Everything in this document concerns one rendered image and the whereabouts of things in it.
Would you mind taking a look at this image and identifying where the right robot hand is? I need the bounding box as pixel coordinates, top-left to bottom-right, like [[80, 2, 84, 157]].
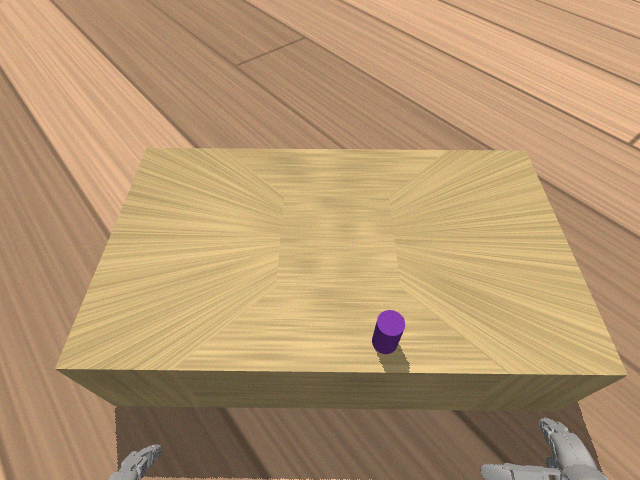
[[481, 418, 598, 480]]

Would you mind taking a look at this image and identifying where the can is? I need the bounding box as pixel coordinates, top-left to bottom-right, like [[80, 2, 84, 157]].
[[372, 310, 405, 354]]

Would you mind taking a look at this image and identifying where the left robot hand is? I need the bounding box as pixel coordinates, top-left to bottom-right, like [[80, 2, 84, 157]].
[[108, 444, 162, 480]]

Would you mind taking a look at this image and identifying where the right robot arm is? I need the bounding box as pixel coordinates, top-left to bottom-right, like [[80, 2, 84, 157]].
[[560, 464, 609, 480]]

